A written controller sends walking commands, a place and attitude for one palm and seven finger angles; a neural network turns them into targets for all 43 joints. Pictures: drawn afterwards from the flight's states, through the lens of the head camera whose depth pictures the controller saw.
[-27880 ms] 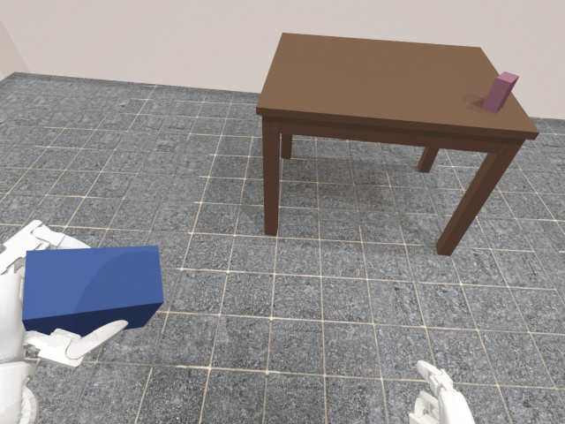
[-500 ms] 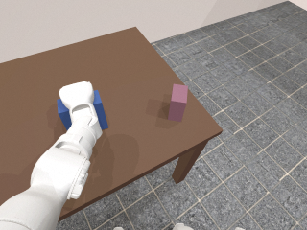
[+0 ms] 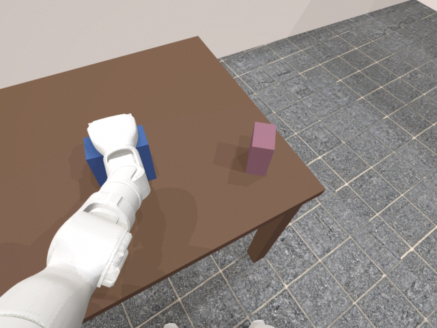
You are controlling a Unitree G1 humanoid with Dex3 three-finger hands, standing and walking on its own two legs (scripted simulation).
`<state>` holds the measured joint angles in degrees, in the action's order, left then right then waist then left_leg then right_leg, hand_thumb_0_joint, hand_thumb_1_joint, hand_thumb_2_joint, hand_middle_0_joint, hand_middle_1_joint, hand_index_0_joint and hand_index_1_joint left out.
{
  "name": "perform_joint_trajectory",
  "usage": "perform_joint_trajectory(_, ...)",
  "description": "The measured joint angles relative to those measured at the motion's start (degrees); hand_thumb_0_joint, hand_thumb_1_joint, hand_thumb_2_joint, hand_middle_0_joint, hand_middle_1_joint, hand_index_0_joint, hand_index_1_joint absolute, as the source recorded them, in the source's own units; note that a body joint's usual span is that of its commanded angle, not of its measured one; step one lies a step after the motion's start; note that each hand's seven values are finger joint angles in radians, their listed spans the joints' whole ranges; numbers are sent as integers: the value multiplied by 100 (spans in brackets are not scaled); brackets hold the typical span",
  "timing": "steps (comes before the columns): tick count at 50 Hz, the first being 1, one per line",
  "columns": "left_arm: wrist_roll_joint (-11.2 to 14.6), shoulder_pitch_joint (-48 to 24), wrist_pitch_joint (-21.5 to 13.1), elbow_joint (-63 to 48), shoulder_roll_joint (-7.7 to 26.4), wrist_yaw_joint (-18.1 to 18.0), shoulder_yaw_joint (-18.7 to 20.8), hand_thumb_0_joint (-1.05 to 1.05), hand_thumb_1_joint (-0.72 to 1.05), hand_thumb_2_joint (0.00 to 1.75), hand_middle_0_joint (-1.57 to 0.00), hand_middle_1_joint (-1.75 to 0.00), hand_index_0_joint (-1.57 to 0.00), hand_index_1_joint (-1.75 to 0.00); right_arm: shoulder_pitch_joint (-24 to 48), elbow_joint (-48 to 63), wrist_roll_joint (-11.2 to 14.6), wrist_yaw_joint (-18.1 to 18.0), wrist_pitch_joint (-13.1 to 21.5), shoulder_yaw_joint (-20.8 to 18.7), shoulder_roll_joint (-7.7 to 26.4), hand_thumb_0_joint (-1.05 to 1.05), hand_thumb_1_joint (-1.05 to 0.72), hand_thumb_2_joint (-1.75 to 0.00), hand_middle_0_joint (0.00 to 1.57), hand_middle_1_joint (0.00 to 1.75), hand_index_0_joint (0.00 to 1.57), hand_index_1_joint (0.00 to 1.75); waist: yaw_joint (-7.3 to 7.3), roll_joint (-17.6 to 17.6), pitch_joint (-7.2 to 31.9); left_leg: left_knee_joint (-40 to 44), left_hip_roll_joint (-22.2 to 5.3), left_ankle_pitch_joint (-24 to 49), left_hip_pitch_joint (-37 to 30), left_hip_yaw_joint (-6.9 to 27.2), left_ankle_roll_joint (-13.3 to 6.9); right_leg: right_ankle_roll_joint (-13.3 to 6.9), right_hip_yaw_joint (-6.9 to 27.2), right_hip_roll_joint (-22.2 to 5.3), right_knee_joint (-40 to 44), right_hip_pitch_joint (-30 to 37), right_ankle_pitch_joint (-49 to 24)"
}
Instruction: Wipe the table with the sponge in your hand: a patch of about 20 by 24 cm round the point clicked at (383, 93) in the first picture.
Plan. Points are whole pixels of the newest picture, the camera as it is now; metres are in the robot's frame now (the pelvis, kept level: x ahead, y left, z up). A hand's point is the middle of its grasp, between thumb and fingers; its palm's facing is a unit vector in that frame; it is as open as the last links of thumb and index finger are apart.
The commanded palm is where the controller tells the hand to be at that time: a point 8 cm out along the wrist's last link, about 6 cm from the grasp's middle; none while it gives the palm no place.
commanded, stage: wipe back along the third lane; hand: left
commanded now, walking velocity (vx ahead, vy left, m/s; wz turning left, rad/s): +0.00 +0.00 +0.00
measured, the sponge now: (124, 165) +0.45 +0.20 -0.03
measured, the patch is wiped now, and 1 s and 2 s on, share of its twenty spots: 1.00 1.00 1.00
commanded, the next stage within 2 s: none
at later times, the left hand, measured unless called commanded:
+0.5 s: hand (126, 169) +0.42 +0.18 +0.01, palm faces -0.07 -0.01 -1.00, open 10.2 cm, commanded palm +0.37 +0.15 +0.04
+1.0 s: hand (134, 195) +0.36 +0.15 +0.01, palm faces -0.05 -0.02 -1.00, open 10.2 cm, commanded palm +0.31 +0.13 +0.04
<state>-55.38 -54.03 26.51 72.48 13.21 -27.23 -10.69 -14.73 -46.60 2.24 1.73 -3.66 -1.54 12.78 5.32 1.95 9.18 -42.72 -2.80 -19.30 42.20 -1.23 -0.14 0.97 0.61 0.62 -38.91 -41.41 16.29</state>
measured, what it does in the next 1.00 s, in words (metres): stands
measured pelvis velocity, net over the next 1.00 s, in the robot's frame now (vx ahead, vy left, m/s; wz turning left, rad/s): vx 0.02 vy -0.01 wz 0.05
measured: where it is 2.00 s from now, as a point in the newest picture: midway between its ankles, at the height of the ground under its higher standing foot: outside the picture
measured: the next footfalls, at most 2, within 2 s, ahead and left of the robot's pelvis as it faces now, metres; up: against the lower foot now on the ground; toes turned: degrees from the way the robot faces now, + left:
none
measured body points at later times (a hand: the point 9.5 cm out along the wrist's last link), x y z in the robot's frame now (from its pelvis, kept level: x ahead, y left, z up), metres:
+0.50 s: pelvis +0.04 +0.00 +0.01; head +0.07 +0.00 +0.46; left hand +0.41 +0.17 +0.06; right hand +0.22 -0.23 -0.11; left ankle +0.00 +0.12 -0.71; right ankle +0.01 -0.14 -0.71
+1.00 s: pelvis +0.02 -0.01 +0.02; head +0.02 -0.03 +0.47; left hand +0.36 +0.15 +0.06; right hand +0.21 -0.23 -0.10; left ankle +0.00 +0.12 -0.71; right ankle +0.01 -0.14 -0.71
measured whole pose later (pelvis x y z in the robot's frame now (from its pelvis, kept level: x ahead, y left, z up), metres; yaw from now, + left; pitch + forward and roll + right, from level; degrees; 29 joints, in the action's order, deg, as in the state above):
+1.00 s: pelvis +0.02 -0.01 +0.02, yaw +3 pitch +8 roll +0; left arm -57.2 -25.3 31.8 44.4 3.4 -23.9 -24.7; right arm -4.8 -42.0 3.2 3.0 -13.2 -1.6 12.7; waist -3.1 1.8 8.7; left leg -35.9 -1.8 -19.0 24.4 0.4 1.0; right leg -0.2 -1.3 -0.4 -34.8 -24.0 18.3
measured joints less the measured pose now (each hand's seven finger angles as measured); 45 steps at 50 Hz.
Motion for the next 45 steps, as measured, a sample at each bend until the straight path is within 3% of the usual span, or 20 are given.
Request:
perform_joint_trajectory(14,36,971,76,-832,-528,55,-471,0,-49,103,-69,-133,-71,-138,538,156,10,33,-361,-46,-21,0,-91,-90,20,30,20,30,-427,-43,82,428,52,-53,-835,41,20,-15,-58,-51,377,841,107)
perform_joint_trajectory(25,-34,1753,382,-1703,-886,180,-986,0,-49,103,-68,-134,-70,-138,1025,348,19,125,-728,-77,-11,0,-91,-90,20,30,19,30,-717,-69,71,596,96,-95,-1334,138,50,-53,-164,-94,491,1360,217)
perform_joint_trajectory(45,-170,2677,499,-2652,-971,372,-1313,-1,-48,103,-67,-135,-69,-139,1066,477,73,123,-969,8,-37,0,-91,-90,20,30,19,30,-829,-18,-32,674,109,-13,-1729,175,99,-105,-203,-107,436,1708,226)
